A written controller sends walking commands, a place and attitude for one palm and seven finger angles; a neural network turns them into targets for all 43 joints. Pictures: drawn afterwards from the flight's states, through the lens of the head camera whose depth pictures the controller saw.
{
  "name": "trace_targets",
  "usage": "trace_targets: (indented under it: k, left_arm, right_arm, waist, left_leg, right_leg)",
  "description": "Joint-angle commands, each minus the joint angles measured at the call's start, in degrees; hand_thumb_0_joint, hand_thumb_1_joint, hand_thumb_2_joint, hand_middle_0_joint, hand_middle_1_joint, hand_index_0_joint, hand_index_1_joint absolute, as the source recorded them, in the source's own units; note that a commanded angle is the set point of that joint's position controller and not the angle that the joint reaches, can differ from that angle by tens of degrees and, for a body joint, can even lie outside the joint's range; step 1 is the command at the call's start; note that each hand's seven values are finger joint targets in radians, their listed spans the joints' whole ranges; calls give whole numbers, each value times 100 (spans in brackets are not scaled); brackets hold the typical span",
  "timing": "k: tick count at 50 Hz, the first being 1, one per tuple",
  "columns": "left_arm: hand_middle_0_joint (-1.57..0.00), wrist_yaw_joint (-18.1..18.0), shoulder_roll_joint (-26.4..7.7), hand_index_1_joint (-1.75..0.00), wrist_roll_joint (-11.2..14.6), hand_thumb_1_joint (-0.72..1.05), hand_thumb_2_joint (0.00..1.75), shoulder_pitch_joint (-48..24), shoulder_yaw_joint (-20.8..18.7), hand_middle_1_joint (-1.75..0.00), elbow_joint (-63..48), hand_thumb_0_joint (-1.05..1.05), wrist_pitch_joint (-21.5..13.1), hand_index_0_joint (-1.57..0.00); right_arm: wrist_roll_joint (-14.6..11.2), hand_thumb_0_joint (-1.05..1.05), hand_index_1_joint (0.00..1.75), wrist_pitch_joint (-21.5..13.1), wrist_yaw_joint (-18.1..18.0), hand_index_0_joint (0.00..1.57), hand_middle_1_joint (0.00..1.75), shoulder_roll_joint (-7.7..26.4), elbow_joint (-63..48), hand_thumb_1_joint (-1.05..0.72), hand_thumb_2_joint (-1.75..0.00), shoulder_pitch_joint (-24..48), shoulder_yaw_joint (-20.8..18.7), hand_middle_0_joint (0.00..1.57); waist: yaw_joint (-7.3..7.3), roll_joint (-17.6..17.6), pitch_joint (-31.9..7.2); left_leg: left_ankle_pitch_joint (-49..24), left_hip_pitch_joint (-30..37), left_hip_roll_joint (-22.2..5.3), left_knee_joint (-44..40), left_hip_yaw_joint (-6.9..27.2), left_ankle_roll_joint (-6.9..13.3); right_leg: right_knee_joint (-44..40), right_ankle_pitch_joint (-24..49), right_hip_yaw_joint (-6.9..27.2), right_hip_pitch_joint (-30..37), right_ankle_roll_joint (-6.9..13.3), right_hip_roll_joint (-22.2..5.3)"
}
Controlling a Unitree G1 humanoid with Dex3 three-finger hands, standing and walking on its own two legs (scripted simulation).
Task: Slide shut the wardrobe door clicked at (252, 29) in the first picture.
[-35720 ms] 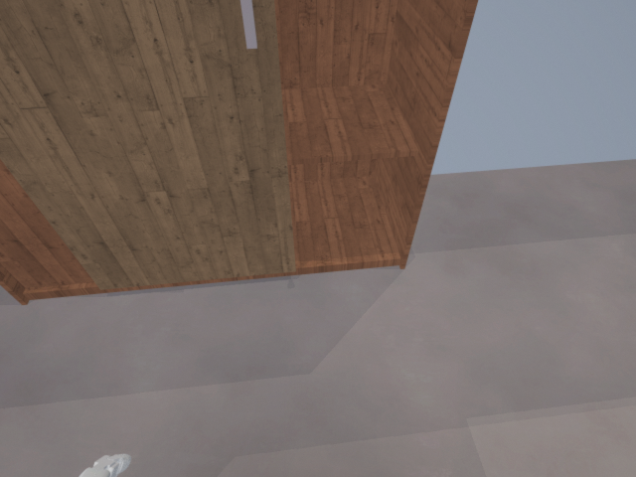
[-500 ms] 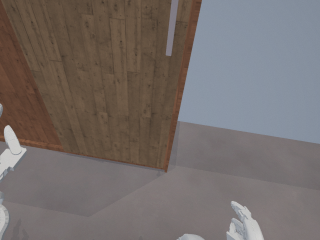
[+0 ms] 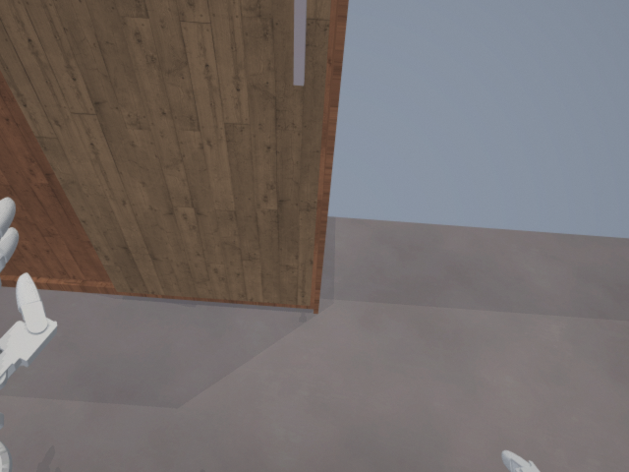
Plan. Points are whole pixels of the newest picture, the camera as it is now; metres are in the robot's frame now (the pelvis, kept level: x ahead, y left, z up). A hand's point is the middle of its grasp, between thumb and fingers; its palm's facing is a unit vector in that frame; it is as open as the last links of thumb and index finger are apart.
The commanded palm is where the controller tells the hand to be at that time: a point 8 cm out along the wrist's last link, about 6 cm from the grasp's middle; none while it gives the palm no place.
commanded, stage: stop stepping back and stand still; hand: left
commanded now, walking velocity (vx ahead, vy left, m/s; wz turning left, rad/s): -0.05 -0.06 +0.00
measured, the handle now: (301, 17) +0.82 +0.08 +0.27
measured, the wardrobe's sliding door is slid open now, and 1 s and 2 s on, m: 0.01 0.01 0.01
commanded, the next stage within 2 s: let the arm hang, fingers relaxed in 0.12 s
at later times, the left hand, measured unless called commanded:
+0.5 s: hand out of the picture +0.10 +0.18 -0.16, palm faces +0.00 -0.99 -0.16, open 7.3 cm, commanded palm none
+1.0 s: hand out of the picture +0.05 +0.23 -0.16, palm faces -0.01 -0.97 -0.24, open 7.4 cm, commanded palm none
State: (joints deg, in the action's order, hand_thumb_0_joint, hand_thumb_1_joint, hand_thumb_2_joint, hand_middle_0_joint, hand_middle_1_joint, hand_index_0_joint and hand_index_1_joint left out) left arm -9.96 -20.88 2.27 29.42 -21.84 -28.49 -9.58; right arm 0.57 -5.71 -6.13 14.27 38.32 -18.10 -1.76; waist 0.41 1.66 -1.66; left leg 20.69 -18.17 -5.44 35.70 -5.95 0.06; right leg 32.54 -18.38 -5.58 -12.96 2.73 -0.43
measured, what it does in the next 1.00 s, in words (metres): steps on the spot: left foot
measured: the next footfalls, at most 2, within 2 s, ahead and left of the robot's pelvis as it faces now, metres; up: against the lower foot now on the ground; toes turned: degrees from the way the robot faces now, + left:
left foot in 0.02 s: +0.06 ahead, +0.14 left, +0.00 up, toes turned +6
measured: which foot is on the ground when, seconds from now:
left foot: up 0.00-0.00, down 0.02-1.00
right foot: down 0.00-1.00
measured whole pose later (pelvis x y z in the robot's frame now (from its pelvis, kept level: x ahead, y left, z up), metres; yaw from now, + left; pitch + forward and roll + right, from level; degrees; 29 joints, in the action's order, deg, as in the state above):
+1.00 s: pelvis +0.03 +0.04 +0.01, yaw +0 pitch -1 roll +0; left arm -1.5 -11.3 -0.9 11.9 0.6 65.6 0.6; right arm 1.2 1.2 -1.3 10.2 64.9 -12.7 0.3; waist -0.3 -1.1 2.0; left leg 12.4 -8.0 -0.5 21.1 -6.3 1.3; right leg 21.6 -13.0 -3.5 -7.8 -0.9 -2.4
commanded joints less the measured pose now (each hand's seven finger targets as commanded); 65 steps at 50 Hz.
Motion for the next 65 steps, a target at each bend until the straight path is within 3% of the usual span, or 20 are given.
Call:
trace_targets:
  k: [1, 2, 3, 7, 8, 9, 10, 11, 13, 15, 17, 19, 22, 23, 24, 27, 36, 40, 48, 65]
  left_arm:
    - [-20, -262, -1353, -30, 32, 90, 90, -444, -1027, -30, -1593, 0, -511, -20]
    - [-20, -191, -1436, -30, 25, 90, 90, -294, -1092, -30, -1317, 0, -535, -20]
    - [-20, -174, -1467, -30, -18, 90, 90, -248, -1157, -30, -1264, 0, -488, -20]
    - [-20, -181, -1211, -30, -27, 90, 90, 140, -1013, -30, -1089, 0, -396, -20]
    - [-20, -182, -1202, -30, -31, 90, 90, 145, -1009, -30, -1083, 0, -395, -20]
    - [-20, -176, -1235, -30, -43, 90, 90, 167, -1019, -30, -959, 0, -374, -20]
    - [-20, -170, -1280, -30, -10, 90, 90, -7, -1012, -30, -1020, 0, -393, -20]
    - [-20, 742, -172, -30, -624, 90, 90, -332, 1412, -30, 3380, 0, 579, -20]
    - [-20, 964, 102, -30, -454, 90, 90, -551, 1476, -30, 3827, 0, 858, -20]
    - [-20, 920, -60, -30, -457, 90, 90, -920, 1577, -30, 4375, 0, 856, -20]
    - [-20, 885, -200, -30, -438, 90, 90, -1187, 1704, -30, 5136, 0, 874, -20]
    - [-20, 855, -246, -30, -407, 90, 90, -1521, 1817, -30, 5862, 0, 929, -20]
    - [-20, 856, -97, -30, -362, 90, 90, -1768, 1962, -30, 6844, 0, 1025, -20]
    - [-20, 869, -75, -30, -349, 90, 90, -1731, 1989, -30, 7181, 0, 1024, -20]
    - [-20, 874, -92, -30, -352, 90, 90, -1651, 2001, -30, 7471, 0, 1005, -20]
    - [-20, 857, 143, -30, -336, 90, 90, -1520, 1955, -30, 8046, 0, 943, -20]
    - [-20, 846, 157, -30, -316, 90, 90, -1601, 2113, -30, 8945, 0, 955, -20]
    - [-20, 824, 183, -30, -318, 90, 90, -1533, 2136, -30, 9133, 0, 945, -20]
    - [-20, 783, 293, -30, -327, 90, 90, -1502, 2139, -30, 9277, 0, 952, -20]
    - [-20, 760, 434, -30, -330, 90, 90, -1367, 2101, -30, 9325, 0, 916, -20]
  right_arm:
    - [0, 0, 30, -447, -57, 20, 30, 713, -1186, -90, -90, 1024, -153, 20]
    - [3, 0, 30, -428, -27, 20, 30, 577, -1027, -90, -90, 1053, -127, 20]
    - [40, 0, 30, -438, 0, 20, 30, 545, -1001, -90, -90, 1066, -132, 20]
    - [-53, 0, 30, -489, 141, 20, 30, 495, -936, -90, -90, 1034, -69, 20]
    - [-62, 0, 30, -479, 161, 20, 30, 497, -974, -90, -90, 1000, -80, 20]
    - [-58, 0, 30, -464, 174, 20, 30, 477, -981, -90, -90, 969, -97, 20]
    - [-43, 0, 30, -473, 202, 20, 30, 396, -973, -90, -90, 961, -80, 20]
    - [54, 0, 30, -350, 712, 20, 30, 994, 176, -90, -90, 1174, -273, 20]
    - [40, 0, 30, 247, 660, 20, 30, 528, 45, -90, -90, 472, -151, 20]
    - [70, 0, 30, 442, 693, 20, 30, 682, 8, -90, -90, 399, -187, 20]
    - [105, 0, 30, 576, 680, 20, 30, 694, 103, -90, -90, 544, -187, 20]
    - [115, 0, 30, 614, 659, 20, 30, 789, 354, -90, -90, 555, -160, 20]
    - [124, 0, 30, 618, 624, 20, 30, 674, 820, -90, -90, 923, 37, 20]
    - [117, 0, 30, 629, 603, 20, 30, 624, 966, -90, -90, 986, 80, 20]
    - [100, 0, 30, 636, 578, 20, 30, 630, 1069, -90, -90, 1006, 98, 20]
    - [116, 0, 30, 598, 497, 20, 30, 449, 1413, -90, -90, 758, 79, 20]
    - [42, 0, 30, 634, 462, 20, 30, 446, 2068, -90, -90, 482, 88, 20]
    - [39, 0, 30, 615, 465, 20, 30, 393, 2254, -90, -90, 374, 101, 20]
    - [47, 0, 30, 598, 467, 20, 30, 231, 2518, -90, -90, 291, 118, 20]
    - [40, 0, 30, 560, 437, 20, 30, 68, 2624, -90, -90, 90, 95, 20]
  waist:
    - [-11, -1967, -19]
    - [47, -1810, 41]
    - [47, -1897, 247]
    - [-18, -1291, 84]
    - [5, -990, 50]
    - [64, -354, 97]
    - [104, 391, -7]
    - [223, 814, 35]
    - [162, 1114, -246]
    - [78, 1537, -220]
    - [26, 1763, -102]
    - [73, 1301, -79]
    - [-62, -715, 148]
    - [-97, -957, 177]
    - [-132, -841, 152]
    - [-78, -1203, -432]
    - [-35, -282, 184]
    - [-38, -105, 166]
    - [-57, -51, 454]
    - [-36, -221, 374]
  left_leg:
    - [-214, 1345, -1320, -1873, 2328, 753]
    - [781, 597, -1580, -2387, 2678, 888]
    - [1254, 41, -1567, -2477, 2594, 1003]
    - [746, -590, -873, -1541, 1012, 482]
    - [716, -758, -587, -1097, 705, 324]
    - [605, -883, -208, -452, 364, 169]
    - [446, -888, 143, 173, 159, 16]
    - [706, -1085, 73, 1146, 356, -134]
    - [637, -719, 253, 1096, 353, -166]
    - [281, -794, 376, 618, 286, -113]
    - [-286, -300, 438, -10, 290, -86]
    - [-1881, 400, 153, -620, 592, 7]
    - [-1860, 414, -209, -1199, 827, 130]
    - [-1610, 346, -227, -1378, 824, 139]
    - [-1554, 389, -215, -1385, 830, 133]
    - [-1942, 887, -175, -1312, 654, 108]
    - [-1729, 973, -265, -1693, 675, 93]
    - [-1787, 1055, -253, -1748, 651, 114]
    - [-1704, 990, -220, -1882, 613, 122]
    - [-1836, 1033, -174, -1802, 577, 128]
  right_leg:
    - [1255, -1054, 74, -1671, -165, 116]
    - [1853, -1430, 309, -1427, -215, -7]
    - [1992, -1188, 480, -1207, -227, -120]
    - [17, -273, 41, 258, -298, 15]
    - [-556, -2, 166, 514, -241, -49]
    - [-990, 13, 841, 386, -22, -457]
    - [-1349, 62, 1911, 173, 270, -1064]
    - [-711, 2707, 1959, -457, 359, -1845]
    - [-380, 3511, 1438, -205, 491, -1499]
    - [-86, 4563, 1170, 455, 510, -1415]
    - [-189, 4633, 1041, 472, 333, -1241]
    - [-248, 3289, 872, 128, 61, -940]
    - [-618, 942, 710, 8, -210, -587]
    - [-745, 782, 699, 161, -215, -532]
    - [-903, 880, 736, 269, -186, -520]
    - [-1070, 1611, 721, 667, -86, -638]
    - [-1449, 1349, 605, 443, -145, -659]
    - [-1444, 1388, 624, 452, -161, -674]
    - [-1420, 1254, 640, 320, -197, -675]
    - [-1404, 1452, 637, 427, -183, -687]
